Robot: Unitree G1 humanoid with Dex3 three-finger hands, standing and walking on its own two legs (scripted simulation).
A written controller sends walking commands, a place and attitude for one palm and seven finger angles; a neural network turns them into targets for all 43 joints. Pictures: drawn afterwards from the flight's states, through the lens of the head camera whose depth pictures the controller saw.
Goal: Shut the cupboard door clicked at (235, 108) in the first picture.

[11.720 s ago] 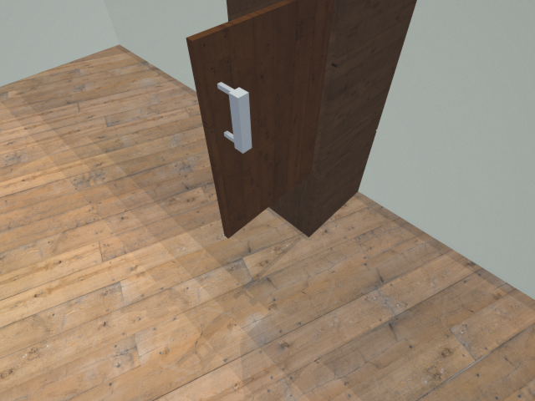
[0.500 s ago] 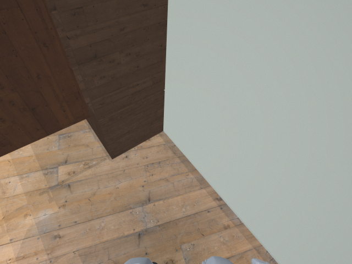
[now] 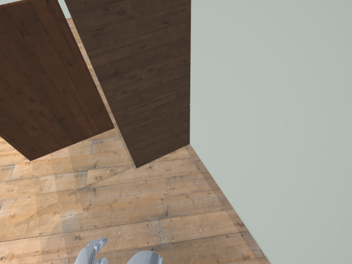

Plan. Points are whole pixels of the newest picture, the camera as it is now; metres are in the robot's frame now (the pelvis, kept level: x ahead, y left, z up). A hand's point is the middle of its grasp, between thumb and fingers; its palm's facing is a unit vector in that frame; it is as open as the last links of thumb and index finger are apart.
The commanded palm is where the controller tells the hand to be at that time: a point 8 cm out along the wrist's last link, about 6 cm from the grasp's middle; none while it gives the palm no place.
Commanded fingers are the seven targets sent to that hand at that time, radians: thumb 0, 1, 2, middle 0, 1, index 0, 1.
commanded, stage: turn to face it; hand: left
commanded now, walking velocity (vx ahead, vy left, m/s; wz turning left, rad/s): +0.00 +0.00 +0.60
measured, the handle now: out of the picture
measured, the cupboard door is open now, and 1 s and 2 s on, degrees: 90 90 90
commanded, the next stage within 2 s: take the last steps up to it in 0.78 s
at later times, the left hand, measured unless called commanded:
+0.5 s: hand out of the picture -0.03 +0.26 -0.19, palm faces +0.33 -0.92 -0.22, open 7.4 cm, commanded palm none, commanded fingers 0.00 0.90 0.90 -0.20 -0.30 -0.20 -0.30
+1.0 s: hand out of the picture +0.03 +0.21 -0.16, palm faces +0.38 -0.90 -0.22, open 7.4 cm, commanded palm none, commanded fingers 0.00 0.90 0.90 -0.20 -0.30 -0.20 -0.30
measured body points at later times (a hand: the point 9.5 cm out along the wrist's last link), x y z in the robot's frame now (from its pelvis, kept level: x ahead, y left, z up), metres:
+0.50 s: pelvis +0.01 +0.05 +0.00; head +0.05 +0.11 +0.44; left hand -0.05 +0.31 -0.17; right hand +0.22 -0.15 -0.12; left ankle +0.00 +0.12 -0.74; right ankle +0.02 -0.13 -0.64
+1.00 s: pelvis +0.00 +0.01 +0.00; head +0.03 +0.00 +0.45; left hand +0.01 +0.26 -0.14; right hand +0.08 -0.22 -0.17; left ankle +0.00 +0.11 -0.72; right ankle +0.02 -0.10 -0.74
